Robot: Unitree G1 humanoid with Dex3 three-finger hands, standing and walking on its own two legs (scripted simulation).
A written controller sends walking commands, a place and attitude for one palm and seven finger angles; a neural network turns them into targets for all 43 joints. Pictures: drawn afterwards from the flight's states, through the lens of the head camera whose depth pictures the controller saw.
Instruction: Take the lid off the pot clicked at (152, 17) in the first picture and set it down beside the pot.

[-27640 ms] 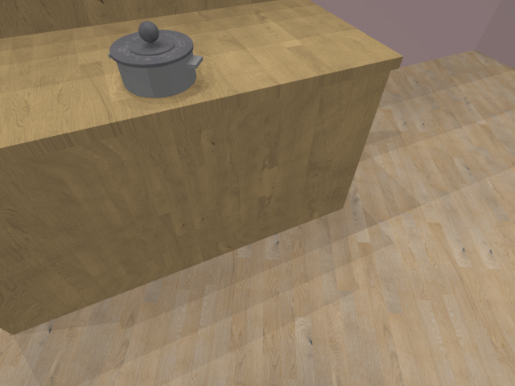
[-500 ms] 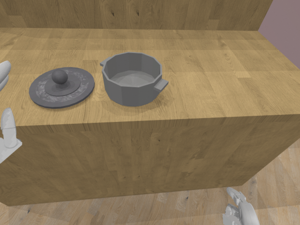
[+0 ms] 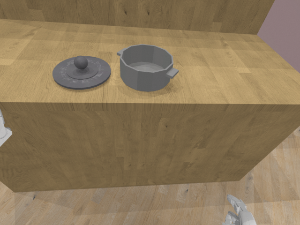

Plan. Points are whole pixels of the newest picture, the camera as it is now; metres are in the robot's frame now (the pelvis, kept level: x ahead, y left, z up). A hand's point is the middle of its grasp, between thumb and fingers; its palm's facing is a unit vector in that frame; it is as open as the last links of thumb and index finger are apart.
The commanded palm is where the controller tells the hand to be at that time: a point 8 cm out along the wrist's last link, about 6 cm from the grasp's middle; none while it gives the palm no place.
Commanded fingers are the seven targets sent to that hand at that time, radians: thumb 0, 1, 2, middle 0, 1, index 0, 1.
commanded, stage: step back with the hand held close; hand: left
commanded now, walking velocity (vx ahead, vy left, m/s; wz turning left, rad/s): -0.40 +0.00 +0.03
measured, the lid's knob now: (81, 62) +0.62 +0.29 +0.10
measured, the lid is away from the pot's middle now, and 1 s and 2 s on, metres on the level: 0.24 0.24 0.24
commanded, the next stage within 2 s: stop stepping back and stand still in 0.20 s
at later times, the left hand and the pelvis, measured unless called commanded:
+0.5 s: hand out of the picture +0.11 +0.30 +0.25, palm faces +0.33 -0.91 -0.25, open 7.5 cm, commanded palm +0.01 +0.34 +0.26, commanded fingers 0.00 0.90 0.90 -0.20 -0.30 -0.20 -0.30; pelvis -0.15 +0.08 +0.00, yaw -6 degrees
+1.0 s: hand out of the picture -0.02 +0.37 +0.25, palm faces +0.13 -0.95 -0.27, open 7.5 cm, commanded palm -0.08 +0.46 +0.26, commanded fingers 0.00 0.90 0.90 -0.20 -0.30 -0.20 -0.30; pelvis -0.25 +0.20 +0.01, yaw -7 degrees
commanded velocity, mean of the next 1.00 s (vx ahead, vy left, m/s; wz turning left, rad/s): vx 0.06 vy -0.13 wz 0.01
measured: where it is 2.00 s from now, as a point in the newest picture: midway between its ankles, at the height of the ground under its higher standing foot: outside the picture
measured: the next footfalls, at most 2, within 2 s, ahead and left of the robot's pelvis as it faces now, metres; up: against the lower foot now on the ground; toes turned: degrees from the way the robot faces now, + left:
right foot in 0.22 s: -0.13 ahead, -0.15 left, -0.01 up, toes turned -5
left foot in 0.34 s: +0.02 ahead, +0.08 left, +0.00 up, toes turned -8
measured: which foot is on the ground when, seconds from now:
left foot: down 0.00-0.20, up 0.22-0.32, down 0.34-0.60, up 0.62-0.80, down 0.82-1.00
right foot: up 0.00-0.20, down 0.22-0.34, up 0.36-0.64, down 0.66-0.80, up 0.82-1.00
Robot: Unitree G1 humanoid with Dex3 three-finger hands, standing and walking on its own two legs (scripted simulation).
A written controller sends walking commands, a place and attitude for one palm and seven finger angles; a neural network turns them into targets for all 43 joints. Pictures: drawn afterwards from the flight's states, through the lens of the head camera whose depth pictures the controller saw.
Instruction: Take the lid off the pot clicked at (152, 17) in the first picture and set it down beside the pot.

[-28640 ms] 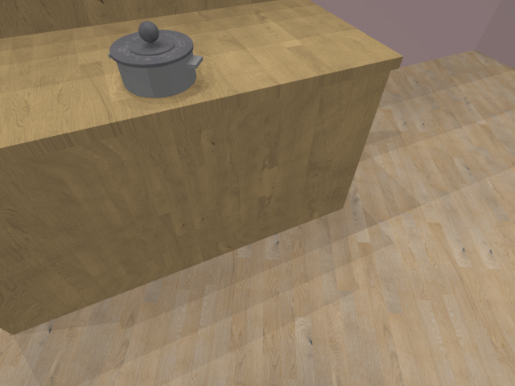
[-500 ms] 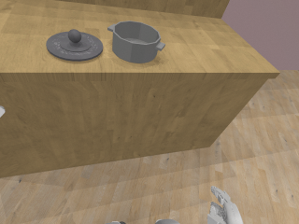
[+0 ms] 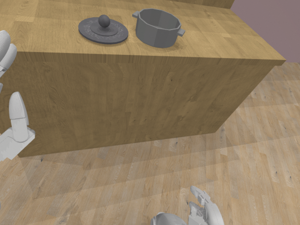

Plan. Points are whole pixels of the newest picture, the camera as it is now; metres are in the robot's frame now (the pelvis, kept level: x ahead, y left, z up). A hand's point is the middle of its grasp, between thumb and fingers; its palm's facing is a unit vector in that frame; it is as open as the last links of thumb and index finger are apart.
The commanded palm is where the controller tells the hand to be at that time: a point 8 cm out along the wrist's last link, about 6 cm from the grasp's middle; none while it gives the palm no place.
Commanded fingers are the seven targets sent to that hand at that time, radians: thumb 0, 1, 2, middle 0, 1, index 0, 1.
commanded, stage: stop stepping back and stand still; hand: left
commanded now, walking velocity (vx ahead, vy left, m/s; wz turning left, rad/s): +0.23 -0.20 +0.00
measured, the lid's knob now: (104, 21) +0.85 +0.20 +0.09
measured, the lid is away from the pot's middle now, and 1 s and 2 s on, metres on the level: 0.24 0.24 0.24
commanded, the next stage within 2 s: let the arm hang, fingers relaxed in 1.12 s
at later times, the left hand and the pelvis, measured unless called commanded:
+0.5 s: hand out of the picture +0.04 +0.20 -0.21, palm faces +0.11 -0.99 -0.13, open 6.9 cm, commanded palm none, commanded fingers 0.00 0.90 0.90 -0.20 -0.30 -0.20 -0.30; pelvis +0.04 +0.02 -0.03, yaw +6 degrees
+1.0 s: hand out of the picture +0.10 +0.21 -0.18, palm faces +0.11 -0.97 -0.22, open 7.3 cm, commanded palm none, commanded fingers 0.00 0.90 0.90 -0.20 -0.30 -0.20 -0.30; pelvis +0.10 +0.03 +0.00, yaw +5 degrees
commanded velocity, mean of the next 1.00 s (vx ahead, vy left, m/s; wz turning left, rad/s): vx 0.00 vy -0.01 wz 0.00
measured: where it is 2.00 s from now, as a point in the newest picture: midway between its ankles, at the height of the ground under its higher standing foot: outside the picture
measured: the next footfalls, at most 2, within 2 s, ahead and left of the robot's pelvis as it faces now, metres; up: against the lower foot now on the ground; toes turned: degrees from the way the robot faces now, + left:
right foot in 0.16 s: -0.02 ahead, -0.15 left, +0.00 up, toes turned -3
right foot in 0.56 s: +0.11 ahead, -0.10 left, +0.00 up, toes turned +4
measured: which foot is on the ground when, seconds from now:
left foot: down 0.00-1.00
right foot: up 0.00-0.14, down 0.16-0.30, up 0.32-0.54, down 0.56-1.00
